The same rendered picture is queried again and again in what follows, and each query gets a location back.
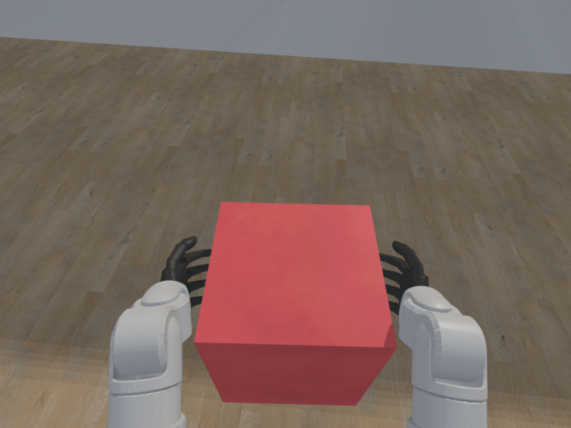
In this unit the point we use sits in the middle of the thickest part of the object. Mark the robot right hand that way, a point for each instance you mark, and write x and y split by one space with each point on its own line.
412 273

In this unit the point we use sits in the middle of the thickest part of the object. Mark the carton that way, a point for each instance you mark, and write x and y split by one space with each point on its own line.
294 307

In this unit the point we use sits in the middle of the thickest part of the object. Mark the robot left hand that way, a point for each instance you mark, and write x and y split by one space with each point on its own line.
177 270

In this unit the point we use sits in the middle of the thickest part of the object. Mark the robot left forearm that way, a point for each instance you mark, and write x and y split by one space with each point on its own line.
145 366

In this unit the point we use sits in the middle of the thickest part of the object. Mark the robot right forearm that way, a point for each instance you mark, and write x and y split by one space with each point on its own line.
449 362

